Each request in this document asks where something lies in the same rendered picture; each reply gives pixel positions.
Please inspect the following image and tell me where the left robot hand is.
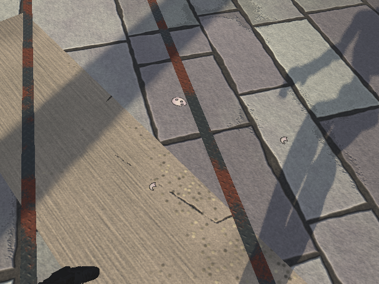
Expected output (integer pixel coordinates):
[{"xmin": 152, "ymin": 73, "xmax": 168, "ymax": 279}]
[{"xmin": 38, "ymin": 266, "xmax": 99, "ymax": 284}]

